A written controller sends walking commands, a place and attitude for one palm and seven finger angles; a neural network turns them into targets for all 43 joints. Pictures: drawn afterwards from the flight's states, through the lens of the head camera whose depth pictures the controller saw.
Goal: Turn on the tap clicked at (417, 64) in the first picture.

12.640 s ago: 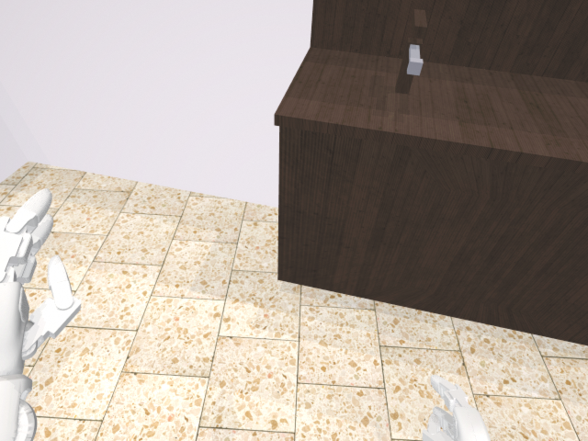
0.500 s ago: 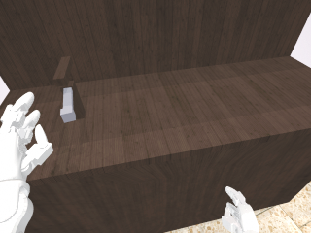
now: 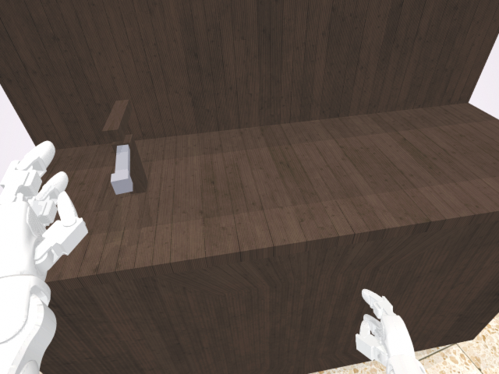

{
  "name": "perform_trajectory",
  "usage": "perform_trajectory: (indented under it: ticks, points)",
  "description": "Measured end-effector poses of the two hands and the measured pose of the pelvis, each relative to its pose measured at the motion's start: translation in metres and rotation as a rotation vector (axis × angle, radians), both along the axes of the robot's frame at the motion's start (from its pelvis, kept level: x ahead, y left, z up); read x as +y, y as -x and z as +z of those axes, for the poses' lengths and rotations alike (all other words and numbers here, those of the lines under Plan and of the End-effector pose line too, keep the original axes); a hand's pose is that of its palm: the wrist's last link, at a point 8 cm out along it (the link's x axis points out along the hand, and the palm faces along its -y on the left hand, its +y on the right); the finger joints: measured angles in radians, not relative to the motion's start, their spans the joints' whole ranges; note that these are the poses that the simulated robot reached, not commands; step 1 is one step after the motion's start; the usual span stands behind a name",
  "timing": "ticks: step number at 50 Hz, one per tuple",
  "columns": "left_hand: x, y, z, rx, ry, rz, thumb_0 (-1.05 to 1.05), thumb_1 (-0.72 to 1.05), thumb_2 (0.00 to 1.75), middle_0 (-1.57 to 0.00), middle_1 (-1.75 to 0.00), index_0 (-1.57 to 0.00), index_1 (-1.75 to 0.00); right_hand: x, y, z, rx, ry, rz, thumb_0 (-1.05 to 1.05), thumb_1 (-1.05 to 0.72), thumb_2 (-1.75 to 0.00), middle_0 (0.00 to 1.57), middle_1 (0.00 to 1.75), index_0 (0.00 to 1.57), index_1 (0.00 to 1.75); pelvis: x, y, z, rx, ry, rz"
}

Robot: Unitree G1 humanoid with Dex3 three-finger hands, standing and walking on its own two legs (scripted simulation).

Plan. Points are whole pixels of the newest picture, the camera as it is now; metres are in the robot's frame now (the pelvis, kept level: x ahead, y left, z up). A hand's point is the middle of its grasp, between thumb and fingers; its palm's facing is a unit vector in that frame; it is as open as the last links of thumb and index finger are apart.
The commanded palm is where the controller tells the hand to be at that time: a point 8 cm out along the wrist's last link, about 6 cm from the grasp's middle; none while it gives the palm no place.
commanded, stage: turn the palm inward beside the body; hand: left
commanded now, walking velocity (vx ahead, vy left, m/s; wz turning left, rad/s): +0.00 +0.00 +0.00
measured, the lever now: (122, 182) +0.34 +0.29 +0.17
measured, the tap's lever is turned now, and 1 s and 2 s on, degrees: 8 8 8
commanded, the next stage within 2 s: reach beside the lever's end, fingers flat in 0.56 s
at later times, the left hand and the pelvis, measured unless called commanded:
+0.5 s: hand (84, 234) +0.17 +0.22 +0.23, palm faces +0.52 -0.85 -0.12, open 7.4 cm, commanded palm +0.12 +0.26 +0.23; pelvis -0.01 -0.01 +0.00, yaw +0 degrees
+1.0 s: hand (84, 228) +0.20 +0.24 +0.22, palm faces +0.52 -0.85 -0.11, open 7.4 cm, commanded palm +0.14 +0.28 +0.22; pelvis +0.00 +0.00 +0.00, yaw +0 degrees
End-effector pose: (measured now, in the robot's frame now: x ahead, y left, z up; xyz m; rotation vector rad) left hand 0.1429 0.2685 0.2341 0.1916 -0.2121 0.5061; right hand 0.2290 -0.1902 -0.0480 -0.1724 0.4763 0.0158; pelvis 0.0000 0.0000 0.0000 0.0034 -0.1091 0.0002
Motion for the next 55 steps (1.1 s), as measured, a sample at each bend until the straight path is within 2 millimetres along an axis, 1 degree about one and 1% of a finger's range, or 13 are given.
perform_trajectory:
  ticks: [9, 16, 30, 36, 45, 55]
  points:
    - [-0.007, 0.003, -0.004, 0.045, 0.05, 0.013, 0.01, 0.9, 0.9, -0.2, -0.3, -0.2, -0.3, -0.01, 0.002, 0.0, -0.002, -0.015, -0.011, 0.01, -0.9, -0.9, 0.21, 0.3, 0.21, 0.3, -0.008, 0.007, -0.001, -0.015, -0.001, 0.0]
    - [-0.015, 0.012, 0.001, 0.015, 0.03, 0.023, 0.02, 0.9, 0.9, -0.2, -0.3, -0.2, -0.3, -0.017, 0.004, 0.001, -0.01, -0.008, -0.008, 0.01, -0.9, -0.9, 0.21, 0.3, 0.21, 0.3, -0.012, 0.01, -0.001, -0.019, -0.002, 0.003]
    - [-0.014, 0.013, -0.002, 0.039, 0.039, 0.024, 0.01, 0.9, 0.9, -0.2, -0.3, -0.2, -0.3, -0.017, 0.01, -0.002, 0.003, -0.012, -0.016, 0.01, -0.9, -0.9, 0.21, 0.3, 0.2, 0.3, -0.011, 0.013, -0.002, -0.025, -0.003, 0.005]
    - [-0.01, 0.012, -0.002, 0.036, 0.04, 0.027, 0.01, 0.9, 0.9, -0.2, -0.3, -0.2, -0.3, -0.014, 0.011, -0.003, 0.009, -0.009, -0.016, 0.01, -0.9, -0.9, 0.21, 0.3, 0.2, 0.3, -0.008, 0.012, -0.001, -0.024, -0.002, 0.004]
    - [0.001, -0.002, -0.011, 0.069, 0.07, 0.039, 0.01, 0.9, 0.9, -0.2, -0.3, -0.2, -0.3, -0.007, 0.009, -0.003, 0.02, -0.002, -0.015, 0.01, -0.9, -0.9, 0.21, 0.3, 0.21, 0.3, -0.004, 0.009, 0.0, -0.015, -0.004, 0.004]
    - [0.011, -0.011, -0.017, 0.075, 0.08, 0.048, 0.02, 0.9, 0.9, -0.2, -0.3, -0.2, -0.3, -0.004, 0.007, -0.003, 0.028, 0.005, -0.017, 0.01, -0.9, -0.9, 0.21, 0.3, 0.21, 0.3, -0.001, 0.002, 0.001, -0.004, -0.002, 0.0]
